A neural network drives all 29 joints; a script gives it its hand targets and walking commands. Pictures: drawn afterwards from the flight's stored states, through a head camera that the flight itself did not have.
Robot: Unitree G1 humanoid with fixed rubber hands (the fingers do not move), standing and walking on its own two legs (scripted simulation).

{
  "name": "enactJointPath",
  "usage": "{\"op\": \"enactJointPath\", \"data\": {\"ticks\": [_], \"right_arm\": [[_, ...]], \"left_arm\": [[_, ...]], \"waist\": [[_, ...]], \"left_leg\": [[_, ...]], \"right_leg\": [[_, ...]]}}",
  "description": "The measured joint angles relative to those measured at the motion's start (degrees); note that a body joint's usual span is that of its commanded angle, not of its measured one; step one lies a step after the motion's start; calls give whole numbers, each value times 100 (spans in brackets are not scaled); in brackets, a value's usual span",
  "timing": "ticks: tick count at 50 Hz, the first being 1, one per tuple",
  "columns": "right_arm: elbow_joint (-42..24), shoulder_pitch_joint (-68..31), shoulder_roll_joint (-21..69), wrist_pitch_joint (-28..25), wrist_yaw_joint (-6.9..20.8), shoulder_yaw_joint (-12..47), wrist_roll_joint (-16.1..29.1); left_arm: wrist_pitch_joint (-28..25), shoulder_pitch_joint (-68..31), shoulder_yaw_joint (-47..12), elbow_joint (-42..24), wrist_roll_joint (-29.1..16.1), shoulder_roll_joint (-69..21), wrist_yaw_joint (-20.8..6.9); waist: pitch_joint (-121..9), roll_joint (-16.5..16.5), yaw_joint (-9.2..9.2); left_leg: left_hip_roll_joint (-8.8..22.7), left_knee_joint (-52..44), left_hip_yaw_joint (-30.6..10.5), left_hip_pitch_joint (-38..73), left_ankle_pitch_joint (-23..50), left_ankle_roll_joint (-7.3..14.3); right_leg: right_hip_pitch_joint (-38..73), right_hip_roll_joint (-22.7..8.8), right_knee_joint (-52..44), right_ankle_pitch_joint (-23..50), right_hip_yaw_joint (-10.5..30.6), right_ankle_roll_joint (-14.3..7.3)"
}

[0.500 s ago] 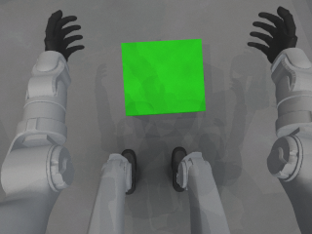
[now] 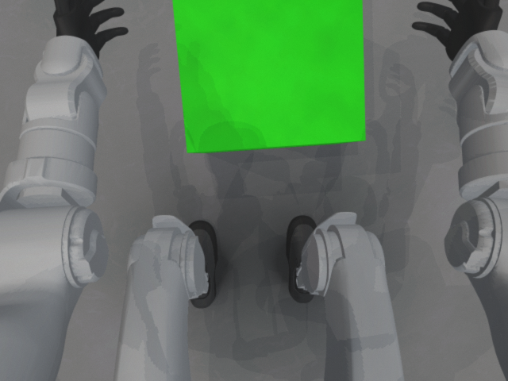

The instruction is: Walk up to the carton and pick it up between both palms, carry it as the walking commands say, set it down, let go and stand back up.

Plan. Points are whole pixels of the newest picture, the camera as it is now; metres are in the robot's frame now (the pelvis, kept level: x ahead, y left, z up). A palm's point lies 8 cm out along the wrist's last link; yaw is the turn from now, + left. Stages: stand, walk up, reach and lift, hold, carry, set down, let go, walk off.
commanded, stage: reach and lift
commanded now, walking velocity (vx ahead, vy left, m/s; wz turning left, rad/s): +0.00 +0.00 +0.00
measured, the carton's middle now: (268, 78) +0.54 -0.04 -0.35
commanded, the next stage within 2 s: none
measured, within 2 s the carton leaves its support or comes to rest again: neither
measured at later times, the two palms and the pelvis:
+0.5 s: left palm (127, 77) +0.53 +0.20 -0.27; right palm (399, 73) +0.52 -0.25 -0.27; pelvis -0.01 +0.00 -0.09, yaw +1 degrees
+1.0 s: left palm (134, 77) +0.53 +0.19 -0.28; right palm (392, 77) +0.52 -0.24 -0.28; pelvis -0.01 +0.00 -0.10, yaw +1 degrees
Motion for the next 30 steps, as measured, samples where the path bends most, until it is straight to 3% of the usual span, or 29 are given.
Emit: {"op": "enactJointPath", "data": {"ticks": [15,30], "right_arm": [[474,-397,-20,-351,-337,378,328],[925,-799,-181,-634,-484,810,776]], "left_arm": [[-324,-393,-325,484,-269,107,104],[-520,-973,-885,944,-773,368,206]], "waist": [[944,40,-33],[2002,48,-33]], "left_leg": [[-50,1220,-7,-483,-213,-22],[-127,2099,-24,-751,-242,-11]], "right_leg": [[-499,-60,1248,-226,18,-32],[-718,-149,2123,-301,18,-38]]}}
